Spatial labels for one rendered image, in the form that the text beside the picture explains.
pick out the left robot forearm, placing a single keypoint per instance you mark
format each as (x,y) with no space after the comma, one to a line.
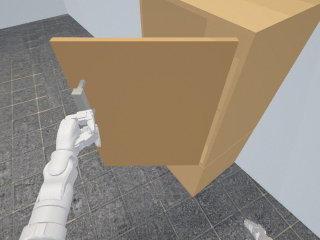
(52,206)

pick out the handle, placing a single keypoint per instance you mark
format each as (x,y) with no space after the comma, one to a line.
(80,98)

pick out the left robot hand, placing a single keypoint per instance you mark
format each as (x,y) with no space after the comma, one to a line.
(71,137)

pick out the cupboard door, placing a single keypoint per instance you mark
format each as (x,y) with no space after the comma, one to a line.
(155,98)

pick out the right robot hand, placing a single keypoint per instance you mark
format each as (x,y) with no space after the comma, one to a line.
(257,231)

